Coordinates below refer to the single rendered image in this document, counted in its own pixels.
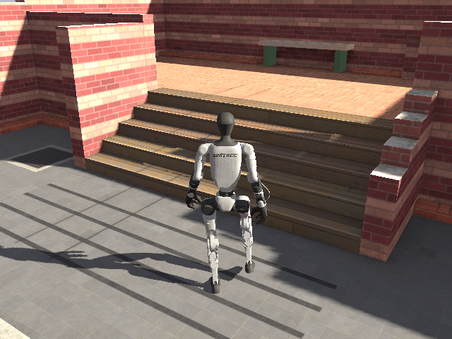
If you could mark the stairs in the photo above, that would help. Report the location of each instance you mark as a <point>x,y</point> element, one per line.
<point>316,169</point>

